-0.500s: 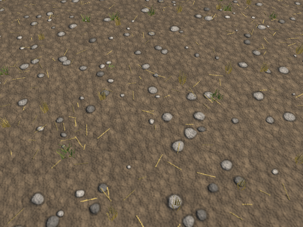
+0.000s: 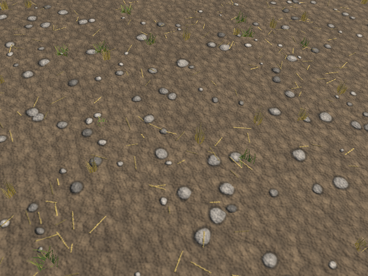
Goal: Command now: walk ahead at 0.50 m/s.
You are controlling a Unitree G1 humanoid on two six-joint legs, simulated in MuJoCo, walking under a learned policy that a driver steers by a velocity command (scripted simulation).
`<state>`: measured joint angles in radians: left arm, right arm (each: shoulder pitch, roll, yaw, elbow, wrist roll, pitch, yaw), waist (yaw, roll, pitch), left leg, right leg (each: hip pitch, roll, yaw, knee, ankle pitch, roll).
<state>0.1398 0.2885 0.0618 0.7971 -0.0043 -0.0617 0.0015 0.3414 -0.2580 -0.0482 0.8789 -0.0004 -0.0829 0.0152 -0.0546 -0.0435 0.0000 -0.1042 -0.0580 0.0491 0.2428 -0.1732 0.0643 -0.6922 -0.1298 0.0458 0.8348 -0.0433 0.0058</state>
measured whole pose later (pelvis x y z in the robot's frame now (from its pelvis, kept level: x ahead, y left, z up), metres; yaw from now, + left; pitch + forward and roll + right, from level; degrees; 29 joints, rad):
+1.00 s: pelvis +0.44 +0.03 -0.01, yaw +22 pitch +2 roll -1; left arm 0.11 0.30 0.07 0.85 0.00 -0.01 0.05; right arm 0.16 -0.25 -0.06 0.74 -0.02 -0.02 0.00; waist -0.01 -0.04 0.06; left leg -0.36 -0.07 0.01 0.42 -0.10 0.09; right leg -0.57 -0.09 0.05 0.98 -0.35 0.06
